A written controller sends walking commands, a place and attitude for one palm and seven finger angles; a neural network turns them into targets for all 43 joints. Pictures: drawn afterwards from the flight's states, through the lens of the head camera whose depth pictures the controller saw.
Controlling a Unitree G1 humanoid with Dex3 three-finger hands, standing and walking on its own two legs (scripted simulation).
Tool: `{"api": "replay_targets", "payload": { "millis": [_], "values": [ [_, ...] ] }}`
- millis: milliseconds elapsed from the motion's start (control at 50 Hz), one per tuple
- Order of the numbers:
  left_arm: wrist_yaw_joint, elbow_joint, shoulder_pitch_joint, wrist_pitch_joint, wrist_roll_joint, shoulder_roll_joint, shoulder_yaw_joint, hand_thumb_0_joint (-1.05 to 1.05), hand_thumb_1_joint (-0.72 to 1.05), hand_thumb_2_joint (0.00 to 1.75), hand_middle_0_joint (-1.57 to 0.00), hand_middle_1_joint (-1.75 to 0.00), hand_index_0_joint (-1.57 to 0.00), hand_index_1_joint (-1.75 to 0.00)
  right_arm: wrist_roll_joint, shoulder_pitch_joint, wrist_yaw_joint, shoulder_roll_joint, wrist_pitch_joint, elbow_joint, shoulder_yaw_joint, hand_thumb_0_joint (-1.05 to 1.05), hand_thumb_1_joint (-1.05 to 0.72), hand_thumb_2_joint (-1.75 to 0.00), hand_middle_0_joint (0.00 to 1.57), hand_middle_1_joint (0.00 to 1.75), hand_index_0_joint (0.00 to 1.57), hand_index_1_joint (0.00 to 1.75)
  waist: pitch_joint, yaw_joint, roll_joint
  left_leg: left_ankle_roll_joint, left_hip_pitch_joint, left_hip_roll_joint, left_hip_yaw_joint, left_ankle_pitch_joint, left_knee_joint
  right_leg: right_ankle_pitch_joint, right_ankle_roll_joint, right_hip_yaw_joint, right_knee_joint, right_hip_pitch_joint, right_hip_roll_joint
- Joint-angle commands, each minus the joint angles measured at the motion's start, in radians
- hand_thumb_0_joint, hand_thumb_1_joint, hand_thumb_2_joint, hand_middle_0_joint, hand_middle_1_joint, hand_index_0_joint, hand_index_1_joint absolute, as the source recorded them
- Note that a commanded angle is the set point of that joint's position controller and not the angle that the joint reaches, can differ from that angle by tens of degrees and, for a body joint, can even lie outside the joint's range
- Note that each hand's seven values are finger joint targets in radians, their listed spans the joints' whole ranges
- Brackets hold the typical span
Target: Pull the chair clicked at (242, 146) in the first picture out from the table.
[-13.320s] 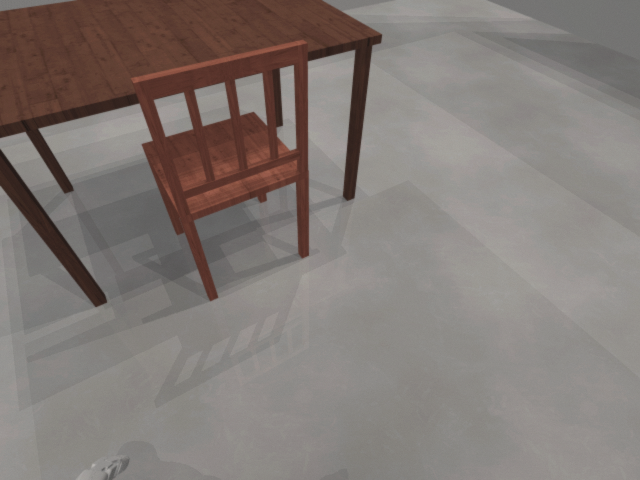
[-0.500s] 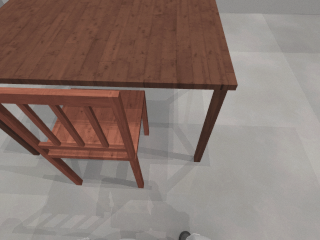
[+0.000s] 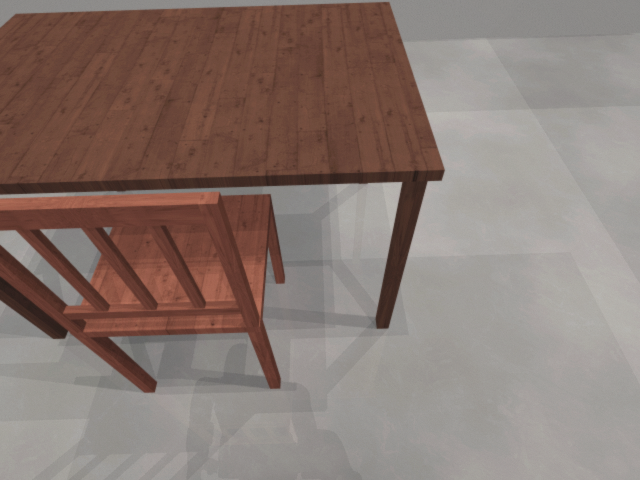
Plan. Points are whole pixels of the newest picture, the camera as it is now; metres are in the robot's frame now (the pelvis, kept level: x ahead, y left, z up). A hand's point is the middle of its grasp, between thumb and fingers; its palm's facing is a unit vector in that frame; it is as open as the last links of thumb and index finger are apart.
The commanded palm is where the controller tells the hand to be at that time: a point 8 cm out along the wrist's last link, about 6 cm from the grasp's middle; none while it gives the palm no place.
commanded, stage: look again from close up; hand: left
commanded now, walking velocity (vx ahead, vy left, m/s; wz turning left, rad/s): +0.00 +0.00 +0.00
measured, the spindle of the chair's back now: (124, 270) +0.46 +0.38 -0.11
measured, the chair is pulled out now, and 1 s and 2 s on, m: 0.00 0.00 0.00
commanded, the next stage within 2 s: raise the hand toward the chair's back in 0.72 s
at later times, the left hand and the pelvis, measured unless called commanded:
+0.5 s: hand out of the picture +0.01 +0.16 -0.17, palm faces +0.03 -0.98 -0.21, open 7.3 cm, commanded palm none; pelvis +0.00 -0.02 +0.00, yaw +1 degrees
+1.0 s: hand (171, 464) +0.15 +0.19 -0.04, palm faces +0.24 -0.96 -0.18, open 7.5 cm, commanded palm +0.09 +0.22 -0.07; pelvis -0.02 +0.00 -0.01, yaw +2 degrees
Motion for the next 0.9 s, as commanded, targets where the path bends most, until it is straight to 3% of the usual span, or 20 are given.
{"api": "replay_targets", "payload": {
  "millis": [0, 40, 60, 100, 120, 160, 240, 260, 360, 480, 560, 780, 800, 820, 840, 860, 880],
  "values": [
    [0.016, -0.044, 0.072, -0.043, 0.002, 0.123, 0.010, 0.00, 0.90, 0.90, -0.20, -0.30, -0.20, -0.30, -0.008, 0.043, 0.013, -0.045, -0.021, -0.083, -0.008, 0.00, -0.90, -0.90, 0.20, 0.30, 0.20, 0.30, -0.092, 0.008, -0.249, 0.020, -0.096, -0.013, 0.002, -0.047, 0.150, 0.350, -0.090, 0.198, -0.141, 0.085, -0.218],
    [0.017, -0.053, 0.057, -0.043, -0.001, 0.122, 0.008, 0.00, 0.90, 0.90, -0.20, -0.30, -0.20, -0.30, -0.001, 0.062, 0.007, -0.030, -0.032, -0.063, 0.000, 0.00, -0.90, -0.90, 0.20, 0.30, 0.20, 0.30, -0.136, -0.004, -0.119, 0.015, -0.030, -0.015, 0.007, 0.016, 0.026, 0.471, -0.100, 0.173, -0.071, 0.120, -0.214],
    [0.016, -0.057, 0.047, -0.040, -0.003, 0.122, 0.007, 0.00, 0.90, 0.90, -0.20, -0.30, -0.20, -0.30, -0.002, 0.081, 0.007, -0.022, -0.034, -0.050, 0.003, 0.00, -0.90, -0.90, 0.20, 0.30, 0.20, 0.30, -0.132, -0.010, -0.070, 0.018, 0.016, -0.014, 0.003, 0.106, -0.044, 0.434, -0.082, 0.142, -0.037, 0.101, -0.191],
    [0.013, -0.056, 0.062, -0.031, -0.009, 0.091, -0.001, 0.00, 0.90, 0.90, -0.20, -0.30, -0.20, -0.30, -0.007, 0.083, 0.001, -0.069, -0.046, -0.040, 0.003, 0.00, -0.90, -0.90, 0.20, 0.30, 0.20, 0.30, -0.091, 0.007, 0.036, 0.046, 0.018, 0.060, -0.066, 0.330, -0.069, 0.302, -0.035, 0.106, 0.000, 0.055, -0.123],
    [0.014, -0.055, 0.063, -0.027, -0.008, 0.086, -0.002, 0.00, 0.90, 0.90, -0.20, -0.30, -0.20, -0.30, -0.007, 0.070, -0.004, -0.081, -0.043, -0.041, 0.005, 0.00, -0.90, -0.90, 0.20, 0.30, 0.20, 0.30, -0.059, 0.013, 0.017, 0.052, -0.001, 0.074, -0.062, 0.340, -0.062, 0.266, -0.032, 0.104, -0.016, 0.044, -0.112],
    [0.009, -0.045, 0.066, -0.024, -0.006, 0.098, -0.003, 0.00, 0.90, 0.90, -0.20, -0.30, -0.20, -0.30, -0.006, 0.029, -0.007, -0.065, -0.040, -0.043, 0.010, 0.00, -0.90, -0.90, 0.20, 0.30, 0.20, 0.30, 0.009, 0.024, 0.070, 0.044, -0.022, 0.057, -0.058, 0.319, -0.085, 0.261, -0.031, 0.117, -0.032, 0.024, -0.119],
    [0.005, -0.041, 0.073, -0.024, -0.005, 0.109, -0.005, 0.00, 0.90, 0.90, -0.20, -0.30, -0.20, -0.30, -0.003, 0.036, -0.008, -0.075, -0.034, -0.040, 0.013, 0.00, -0.90, -0.90, 0.20, 0.30, 0.20, 0.30, 0.029, 0.017, -0.076, 0.036, -0.026, 0.037, -0.049, 0.194, -0.103, 0.211, -0.031, 0.140, -0.084, 0.018, -0.129],
    [0.004, -0.043, 0.069, -0.023, -0.005, 0.112, -0.006, 0.00, 0.90, 0.90, -0.20, -0.30, -0.20, -0.30, -0.003, 0.039, -0.007, -0.073, -0.034, -0.034, 0.013, 0.00, -0.90, -0.90, 0.20, 0.30, 0.20, 0.30, 0.031, 0.015, -0.082, 0.037, -0.013, 0.039, -0.046, 0.185, -0.115, 0.192, -0.030, 0.133, -0.087, 0.012, -0.129],
    [0.001, -0.048, 0.071, -0.024, -0.005, 0.119, -0.004, 0.00, 0.90, 0.90, -0.20, -0.30, -0.20, -0.30, -0.004, 0.030, -0.005, -0.084, -0.036, -0.023, 0.017, 0.00, -0.90, -0.90, 0.20, 0.30, 0.20, 0.30, 0.031, 0.020, -0.071, 0.036, -0.004, 0.032, -0.044, 0.184, -0.139, 0.166, -0.026, 0.137, -0.107, 0.019, -0.131],
    [0.001, -0.048, 0.087, -0.026, -0.006, 0.127, -0.001, 0.00, 0.90, 0.90, -0.20, -0.30, -0.20, -0.30, -0.003, 0.025, -0.007, -0.095, -0.041, -0.013, 0.021, 0.00, -0.90, -0.90, 0.20, 0.30, 0.20, 0.30, -0.007, 0.028, -0.040, 0.035, 0.005, 0.035, -0.046, 0.226, -0.138, 0.255, -0.026, 0.134, -0.091, 0.063, -0.136],
    [0.001, -0.043, 0.096, -0.027, -0.005, 0.126, -0.001, 0.00, 0.90, 0.90, -0.20, -0.30, -0.20, -0.30, -0.001, 0.028, -0.008, -0.090, -0.042, -0.004, 0.021, 0.00, -0.90, -0.90, 0.20, 0.30, 0.20, 0.30, -0.017, 0.028, -0.061, 0.034, 0.011, 0.037, -0.044, 0.231, -0.141, 0.285, -0.027, 0.128, -0.087, 0.076, -0.136],
    [0.002, -0.033, 0.105, -0.021, -0.005, 0.112, -0.002, 0.00, 0.90, 0.90, -0.20, -0.30, -0.20, -0.30, -0.001, 0.040, -0.010, -0.079, -0.040, 0.020, 0.022, 0.00, -0.90, -0.90, 0.20, 0.30, 0.20, 0.30, 0.023, 0.031, -0.048, 0.037, -0.011, 0.038, -0.049, 0.210, -0.152, 0.210, -0.027, 0.128, -0.097, 0.050, -0.132],
    [0.042, 0.013, 0.192, -0.038, 0.004, 0.137, 0.005, 0.00, 0.90, 0.90, -0.20, -0.30, -0.20, -0.30, 0.009, -0.090, 0.000, -0.116, -0.045, -0.054, 0.010, 0.00, -0.90, -0.90, 0.20, 0.30, 0.20, 0.30, 0.076, 0.084, -0.112, 0.006, -0.121, 0.031, 0.007, 0.196, 0.073, 0.754, 0.036, 0.200, -0.084, 0.039, -0.201],
    [0.016, -1.534, -0.539, -0.259, -0.227, 0.297, 0.023, 0.00, 0.88, 0.89, -0.20, -0.30, -0.20, -0.30, 0.052, -0.071, -0.045, -0.305, -0.208, -0.423, -0.010, 0.00, -0.90, -0.90, 0.20, 0.30, 0.20, 0.30, -0.435, -0.058, 0.113, 0.056, 0.163, -0.061, -0.007, 0.337, -0.089, 0.547, 0.004, 0.151, -0.003, 0.150, -0.122],
    [0.066, -1.246, -0.157, -0.194, -0.131, 0.251, 0.065, 0.00, 0.85, 0.88, -0.20, -0.29, -0.20, -0.29, 0.033, -0.157, -0.077, -0.198, -0.285, -0.354, 0.012, 0.00, -0.90, -0.90, 0.20, 0.30, 0.20, 0.30, -0.415, 0.035, 0.259, 0.064, 0.182, -0.045, 0.021, 0.475, -0.099, 0.351, -0.025, 0.102, 0.028, 0.139, -0.048],
    [0.113, -1.192, -0.116, -0.144, -0.149, 0.186, 0.025, 0.00, 0.83, 0.87, -0.19, -0.29, -0.19, -0.29, 0.046, -0.145, -0.077, -0.214, -0.316, -0.309, -0.009, 0.00, -0.90, -0.90, 0.20, 0.30, 0.20, 0.30, -0.335, 0.006, 0.219, 0.040, 0.112, -0.033, 0.002, 0.420, -0.078, 0.211, -0.017, 0.053, 0.007, 0.055, -0.038],
    [0.103, -0.943, 0.161, -0.040, -0.145, -0.034, -0.079, 0.00, 0.81, 0.86, -0.19, -0.29, -0.19, -0.29, 0.061, -0.109, -0.066, -0.167, -0.313, -0.306, -0.009, 0.00, -0.90, -0.90, 0.20, 0.30, 0.20, 0.30, -0.196, 0.002, 0.064, 0.047, 0.017, -0.021, -0.017, 0.386, -0.082, 0.175, -0.004, 0.012, 0.006, -0.013, -0.036]
  ]
}}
